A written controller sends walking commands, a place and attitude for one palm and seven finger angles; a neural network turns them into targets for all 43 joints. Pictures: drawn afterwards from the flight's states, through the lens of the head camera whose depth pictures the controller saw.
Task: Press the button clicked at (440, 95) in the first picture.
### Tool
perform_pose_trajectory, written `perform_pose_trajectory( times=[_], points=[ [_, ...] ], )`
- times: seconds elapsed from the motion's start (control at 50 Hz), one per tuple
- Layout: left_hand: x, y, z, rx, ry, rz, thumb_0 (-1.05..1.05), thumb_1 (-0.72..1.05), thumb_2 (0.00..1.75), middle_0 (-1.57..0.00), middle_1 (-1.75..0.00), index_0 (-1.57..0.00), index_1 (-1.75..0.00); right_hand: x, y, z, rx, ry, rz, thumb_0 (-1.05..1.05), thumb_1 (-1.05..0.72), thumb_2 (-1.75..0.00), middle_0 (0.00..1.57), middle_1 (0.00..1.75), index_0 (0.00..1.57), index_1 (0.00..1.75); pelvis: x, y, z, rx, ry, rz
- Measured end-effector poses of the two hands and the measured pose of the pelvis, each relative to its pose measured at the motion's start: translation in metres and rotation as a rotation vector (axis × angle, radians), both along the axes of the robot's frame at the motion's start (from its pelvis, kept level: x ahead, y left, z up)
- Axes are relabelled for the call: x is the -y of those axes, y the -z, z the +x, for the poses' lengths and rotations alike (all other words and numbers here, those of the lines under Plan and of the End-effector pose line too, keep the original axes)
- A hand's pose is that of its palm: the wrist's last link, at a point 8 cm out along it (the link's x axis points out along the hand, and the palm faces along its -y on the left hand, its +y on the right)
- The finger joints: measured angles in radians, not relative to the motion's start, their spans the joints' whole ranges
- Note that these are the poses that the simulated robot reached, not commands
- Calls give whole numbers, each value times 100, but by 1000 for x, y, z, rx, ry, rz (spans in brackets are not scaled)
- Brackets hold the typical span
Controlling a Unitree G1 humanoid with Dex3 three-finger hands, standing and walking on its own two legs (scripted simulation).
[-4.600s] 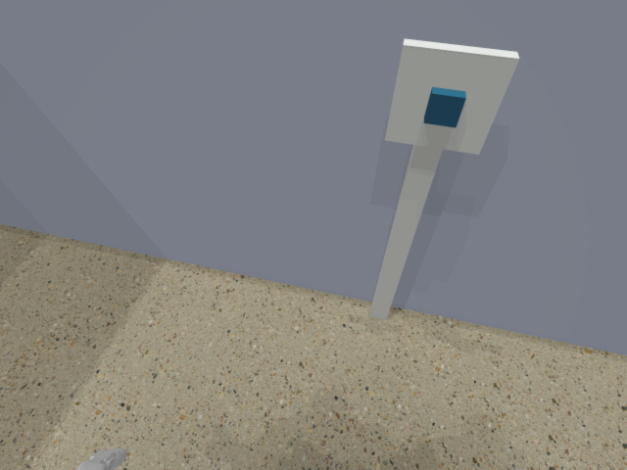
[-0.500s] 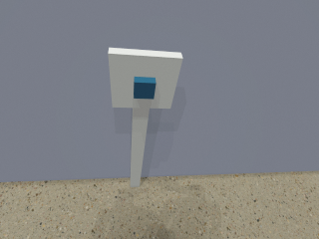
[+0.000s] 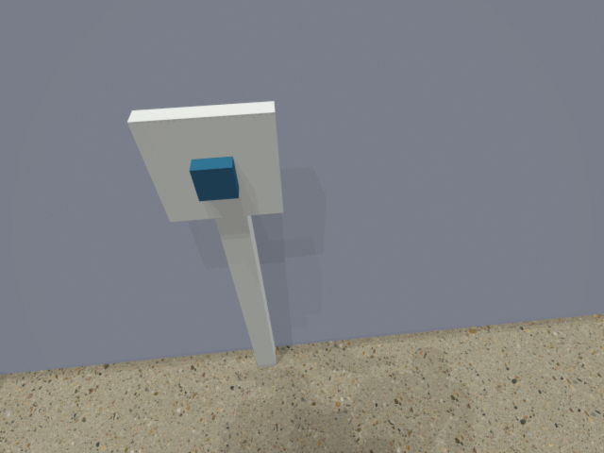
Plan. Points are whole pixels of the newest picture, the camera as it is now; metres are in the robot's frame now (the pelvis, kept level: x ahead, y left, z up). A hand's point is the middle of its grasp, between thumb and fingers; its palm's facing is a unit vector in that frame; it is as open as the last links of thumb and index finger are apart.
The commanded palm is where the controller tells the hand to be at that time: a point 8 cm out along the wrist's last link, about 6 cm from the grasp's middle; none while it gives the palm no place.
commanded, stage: come to a stop and stand still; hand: left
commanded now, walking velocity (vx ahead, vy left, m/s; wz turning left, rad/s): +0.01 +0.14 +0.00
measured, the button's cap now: (215, 177) +0.48 +0.15 +0.11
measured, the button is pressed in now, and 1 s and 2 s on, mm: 0 0 0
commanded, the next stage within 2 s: look again from close up in 0.20 s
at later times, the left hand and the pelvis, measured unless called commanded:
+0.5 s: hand out of the picture -0.01 +0.25 -0.18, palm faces +0.03 -0.97 -0.25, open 7.4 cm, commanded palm none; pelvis +0.00 +0.05 +0.00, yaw -1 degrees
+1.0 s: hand out of the picture +0.00 +0.29 -0.17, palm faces -0.04 -0.97 -0.24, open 7.4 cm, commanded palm none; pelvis -0.04 +0.09 +0.00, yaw -3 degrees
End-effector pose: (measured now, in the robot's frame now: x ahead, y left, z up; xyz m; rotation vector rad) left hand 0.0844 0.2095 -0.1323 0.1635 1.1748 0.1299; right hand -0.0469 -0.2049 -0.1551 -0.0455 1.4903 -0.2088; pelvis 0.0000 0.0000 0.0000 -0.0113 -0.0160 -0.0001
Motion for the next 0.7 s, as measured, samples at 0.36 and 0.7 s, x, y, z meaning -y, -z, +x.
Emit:
perform_pose_trajectory(
  times=[0.36, 0.7],
  points=[
    [-44, 6, -95, -238, -68, 35, 0, 92, 90, -20, -30, -20, -30, 20, -17, 81, 159, -118, -87, 1, -91, -90, 20, 29, 20, 30, -18, -2, -1, -13, 8, 9],
    [-122, 8, -66, -63, -8, 53, 1, 91, 90, -19, -30, -20, -30, -46, -29, 86, 328, -129, -108, 1, -91, -90, 20, 30, 20, 30, -82, 2, -23, 32, 34, -1]
  ],
)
